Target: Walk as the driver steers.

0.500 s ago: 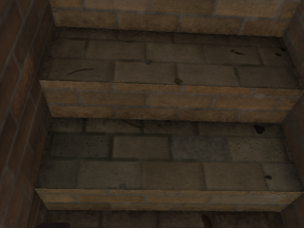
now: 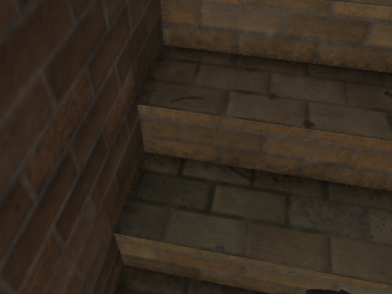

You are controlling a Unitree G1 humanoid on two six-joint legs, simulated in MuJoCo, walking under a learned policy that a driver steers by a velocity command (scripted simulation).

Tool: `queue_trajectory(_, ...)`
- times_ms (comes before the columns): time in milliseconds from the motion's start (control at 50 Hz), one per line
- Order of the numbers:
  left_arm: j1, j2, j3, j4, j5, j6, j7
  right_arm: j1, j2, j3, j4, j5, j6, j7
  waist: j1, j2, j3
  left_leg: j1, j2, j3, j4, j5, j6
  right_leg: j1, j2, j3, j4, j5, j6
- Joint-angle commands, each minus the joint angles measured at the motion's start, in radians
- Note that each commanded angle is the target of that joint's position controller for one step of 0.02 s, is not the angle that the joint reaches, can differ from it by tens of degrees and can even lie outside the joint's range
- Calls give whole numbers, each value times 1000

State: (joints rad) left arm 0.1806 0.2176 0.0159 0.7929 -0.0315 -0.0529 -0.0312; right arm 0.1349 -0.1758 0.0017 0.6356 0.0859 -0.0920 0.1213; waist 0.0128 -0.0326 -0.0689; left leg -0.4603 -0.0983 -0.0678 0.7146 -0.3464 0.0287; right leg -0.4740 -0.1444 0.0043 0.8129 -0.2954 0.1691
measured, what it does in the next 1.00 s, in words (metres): climbs: right foot 0.19 m higher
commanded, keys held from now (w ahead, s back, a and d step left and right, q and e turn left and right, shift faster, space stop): no key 0.26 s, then w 0.74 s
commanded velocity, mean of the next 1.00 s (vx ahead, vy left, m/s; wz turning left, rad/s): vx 0.25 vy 0.00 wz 0.03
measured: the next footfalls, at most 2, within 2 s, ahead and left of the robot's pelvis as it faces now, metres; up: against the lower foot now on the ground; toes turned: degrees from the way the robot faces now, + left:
right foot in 0.92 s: +0.32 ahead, -0.18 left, +0.19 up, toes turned +1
left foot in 1.42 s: +0.60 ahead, +0.00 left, +0.38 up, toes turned +7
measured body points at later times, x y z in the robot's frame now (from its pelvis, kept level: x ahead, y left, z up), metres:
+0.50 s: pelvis +0.02 -0.04 +0.02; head +0.03 -0.04 +0.46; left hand +0.05 +0.20 -0.13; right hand +0.14 -0.27 -0.12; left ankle +0.03 +0.09 -0.70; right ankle -0.02 -0.17 -0.71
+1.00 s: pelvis +0.22 -0.07 +0.10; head +0.24 -0.10 +0.55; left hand +0.44 +0.12 +0.02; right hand +0.20 -0.31 -0.06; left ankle +0.08 +0.08 -0.59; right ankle +0.28 -0.18 -0.52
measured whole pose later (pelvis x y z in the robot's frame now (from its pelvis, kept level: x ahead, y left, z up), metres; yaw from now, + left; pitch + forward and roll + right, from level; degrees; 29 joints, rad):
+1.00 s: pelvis +0.22 -0.07 +0.10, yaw +0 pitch +12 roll -2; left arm -0.01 0.15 -0.07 0.79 0.02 -0.01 -0.06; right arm 0.37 -0.24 -0.06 1.09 -0.09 -0.07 0.17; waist -0.01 0.09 -0.19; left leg -0.38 0.05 -0.09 0.78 0.09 0.13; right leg -0.95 0.05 -0.04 1.25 -0.52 -0.08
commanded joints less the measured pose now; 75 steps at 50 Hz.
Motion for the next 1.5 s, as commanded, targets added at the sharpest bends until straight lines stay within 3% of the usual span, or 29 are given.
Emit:
queue_trajectory(20,5,54,-10,-32,14,-32,-4,100,-58,-33,-11,-25,3,3,-74,53,-134,191,151,-159,-90,416,0,197,-13,5,-164,465,-92)
queue_trajectory(80,-43,54,6,19,6,-19,-36,5,-68,-48,-3,-74,27,-28,-52,29,67,82,113,-106,-191,-65,-7,110,37,-21,-241,5,-106)
queue_trajectory(280,43,14,14,70,-17,-21,-85,-43,-33,-47,164,-55,19,-54,3,-15,67,-3,106,-60,-214,2,-42,329,29,74,-378,-117,-168)
queue_trajectory(460,142,136,86,109,20,-12,-24,-75,-8,-53,134,-89,-4,-97,44,-109,162,-141,106,60,9,-27,25,364,-201,415,-571,-471,-419)
queue_trajectory(520,54,99,85,88,27,1,-11,43,-22,-72,155,-108,-16,-109,-22,-94,178,97,107,106,-74,-18,80,170,-132,248,-534,-399,-379)
queue_trajectory(560,-4,37,73,64,43,6,-22,158,-64,-98,186,-117,-26,-117,-58,6,117,275,141,-11,-177,-13,144,48,-52,103,-311,-171,-341)
queue_trajectory(600,-63,-26,52,46,72,4,-42,487,-139,-107,312,-112,-7,-109,-205,391,77,633,384,-611,-475,54,394,-493,179,-53,436,-144,-209)
queue_trajectory(620,9,-72,27,108,73,-7,-46,681,-135,-98,418,-113,1,-86,-246,418,58,677,449,-699,-466,14,409,-727,190,62,1085,-171,-254)
queue_trajectory(680,-108,-50,26,44,79,-4,-31,550,36,-13,464,-155,28,-35,-142,83,57,583,443,-397,-417,115,327,-1128,153,104,1617,-82,-426)
queue_trajectory(720,-195,-95,-33,-85,71,48,-15,519,97,26,569,-165,19,-30,-44,59,43,474,441,-319,-400,123,235,-1308,73,188,1730,-291,-482)
queue_trajectory(780,-291,-26,-62,-234,27,73,28,236,-46,-12,500,-214,-4,-19,76,-78,-4,53,292,-22,-575,194,143,-958,7,94,1025,-251,-480)
queue_trajectory(800,-440,31,-68,-278,26,92,19,185,-135,-34,431,-193,7,1,61,-50,-38,-301,288,-16,-796,83,154,-508,13,33,801,-239,-432)
queue_trajectory(840,-267,-44,-92,-166,43,101,-50,183,-266,-49,391,-133,13,18,155,181,-71,-314,344,5,-763,801,232,-278,118,-50,1009,-96,-360)
queue_trajectory(880,-122,-6,-88,-86,72,99,-54,264,-291,-69,398,-104,5,10,147,139,-173,237,362,56,-519,1695,239,-469,188,-114,687,-113,-329)
queue_trajectory(920,-88,27,-84,-59,69,74,-37,356,-245,-75,450,-115,-3,26,74,277,-226,536,389,24,-322,2090,261,-411,259,-175,359,-155,-318)
queue_trajectory(960,188,117,-45,42,4,52,-18,524,-137,-61,493,-212,15,61,52,23,-410,133,282,11,57,1665,194,211,112,292,137,289,-490)
queue_trajectory(980,411,217,4,141,51,60,-5,415,-66,-57,460,-216,37,85,147,-293,-369,-223,63,-18,490,467,121,345,-24,706,-218,276,-594)
queue_trajectory(1020,341,178,36,192,31,16,-24,240,-27,-62,398,-139,40,36,122,-243,-62,-737,-8,-220,1305,371,126,169,-11,684,-273,-415,-427)
queue_trajectory(1080,88,-58,-8,254,12,-16,-61,152,23,-28,352,-147,34,-34,-57,64,-2,-789,18,-217,1337,339,178,8,17,501,-297,-234,-396)
queue_trajectory(1100,107,-74,-19,279,43,-26,-79,144,38,-12,320,-158,43,-41,-97,62,4,-846,62,-160,1318,377,186,27,21,434,-320,-199,-379)
queue_trajectory(1220,295,-62,-29,376,147,-23,-67,-59,118,74,184,-121,56,-59,-50,-14,95,-1227,123,-45,1681,164,251,100,-48,327,-475,-120,-380)
queue_trajectory(1280,406,-12,-33,384,150,-38,-78,-264,5,61,71,-90,70,-70,10,-8,63,-1075,223,134,1257,327,216,38,-8,216,-597,-55,-369)
queue_trajectory(1340,357,76,-38,331,78,-39,-110,-345,40,73,18,-115,96,-25,-25,-168,22,-399,155,290,1009,186,150,-266,-54,115,-720,678,-445)
queue_trajectory(1360,419,179,-16,356,51,-41,-109,-274,36,68,41,-122,111,-15,-77,-175,-73,-417,96,320,909,156,123,-7,-82,73,-608,1412,-477)
queue_trajectory(1400,500,199,20,405,16,-50,-106,-253,-3,49,38,-139,122,-26,-74,-181,-105,-482,35,365,504,8,96,484,-157,88,-512,1860,-471)
queue_trajectory(1440,471,157,43,398,59,-33,-136,-38,-80,-11,111,-134,138,-57,-141,-140,-266,-78,10,230,380,151,146,426,-114,42,-203,2145,-455)
queue_trajectory(1460,267,200,80,220,-29,-90,11,266,-144,-37,190,-108,93,-190,-234,136,-467,416,268,-265,76,61,155,174,62,-31,244,1405,-317)
queue_trajectory(1480,203,143,83,206,-9,-88,48,341,-213,-72,283,-116,99,-266,-228,349,-401,471,418,-792,-302,236,264,-134,257,92,678,340,-294)
queue_trajectory(1500,160,52,71,138,50,-84,42,295,-172,-70,320,-114,74,-291,-163,166,-250,314,428,-723,-340,120,243,-262,254,240,1058,263,-298)
Velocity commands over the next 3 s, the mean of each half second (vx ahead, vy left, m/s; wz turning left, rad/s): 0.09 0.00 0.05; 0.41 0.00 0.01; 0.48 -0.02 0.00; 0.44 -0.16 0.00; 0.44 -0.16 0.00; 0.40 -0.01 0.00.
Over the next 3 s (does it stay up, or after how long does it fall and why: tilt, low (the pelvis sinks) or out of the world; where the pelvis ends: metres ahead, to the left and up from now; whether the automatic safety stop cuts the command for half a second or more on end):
stays up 1.24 -0.36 0.90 its command is cut before an obstacle after 1.5 s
